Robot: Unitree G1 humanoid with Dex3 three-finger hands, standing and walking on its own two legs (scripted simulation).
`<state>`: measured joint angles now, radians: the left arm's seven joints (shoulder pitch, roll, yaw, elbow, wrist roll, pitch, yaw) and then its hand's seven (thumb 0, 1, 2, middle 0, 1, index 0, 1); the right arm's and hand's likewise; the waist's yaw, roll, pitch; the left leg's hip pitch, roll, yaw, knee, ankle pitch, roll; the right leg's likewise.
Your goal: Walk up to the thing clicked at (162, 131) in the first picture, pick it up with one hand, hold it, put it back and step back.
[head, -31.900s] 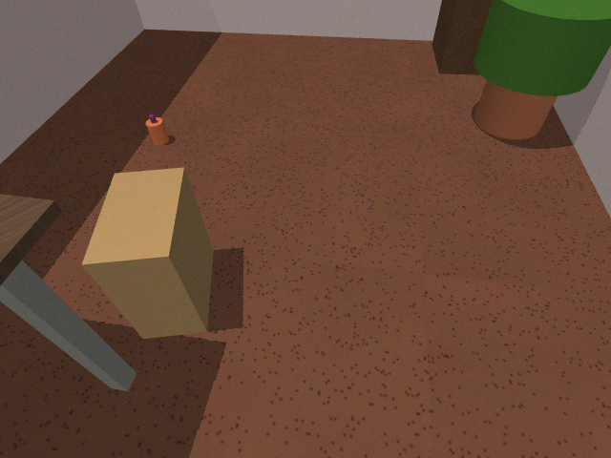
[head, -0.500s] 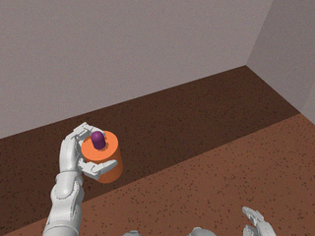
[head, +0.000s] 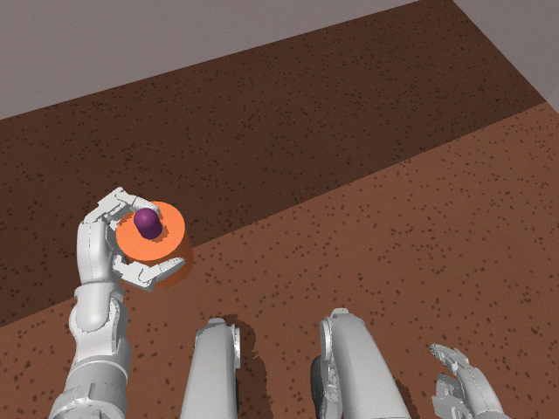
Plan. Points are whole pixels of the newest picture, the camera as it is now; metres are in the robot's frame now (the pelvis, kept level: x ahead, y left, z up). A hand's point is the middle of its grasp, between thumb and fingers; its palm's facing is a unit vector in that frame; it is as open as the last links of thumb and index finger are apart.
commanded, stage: crouch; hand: left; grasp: from the side
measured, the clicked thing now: (156, 240) +0.37 +0.19 -0.06
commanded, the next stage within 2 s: lower in 1.28 s
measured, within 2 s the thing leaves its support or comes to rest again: neither
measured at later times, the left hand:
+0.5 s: hand (168, 260) +0.39 +0.21 -0.25, palm faces +0.20 -0.98 -0.04, open 9.8 cm
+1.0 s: hand (175, 262) +0.41 +0.22 -0.34, palm faces +0.15 -0.99 -0.02, open 9.8 cm
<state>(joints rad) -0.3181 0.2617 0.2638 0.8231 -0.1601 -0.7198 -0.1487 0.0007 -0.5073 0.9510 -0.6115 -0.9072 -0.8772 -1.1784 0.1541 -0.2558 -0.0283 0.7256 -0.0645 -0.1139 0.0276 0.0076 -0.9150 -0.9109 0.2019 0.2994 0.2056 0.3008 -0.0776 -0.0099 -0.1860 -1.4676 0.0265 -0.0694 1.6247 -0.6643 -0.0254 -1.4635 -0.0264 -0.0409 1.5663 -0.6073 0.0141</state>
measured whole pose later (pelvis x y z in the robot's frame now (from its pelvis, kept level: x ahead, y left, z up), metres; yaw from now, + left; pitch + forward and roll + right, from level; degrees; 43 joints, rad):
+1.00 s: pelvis -0.06 +0.01 -0.25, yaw -5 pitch +27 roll -8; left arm -0.68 0.54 0.53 1.18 -0.05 -0.80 -0.16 0.00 -0.51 0.96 -0.62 -0.90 -0.88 -1.17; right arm 0.07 -0.30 0.14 0.75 -0.18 -0.02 0.10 0.00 -0.93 -0.91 0.20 0.30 0.21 0.30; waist -0.22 -0.07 0.03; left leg -2.24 -0.02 -0.17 2.45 -0.69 -0.03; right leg -2.20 -0.02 -0.07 2.32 -0.60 0.04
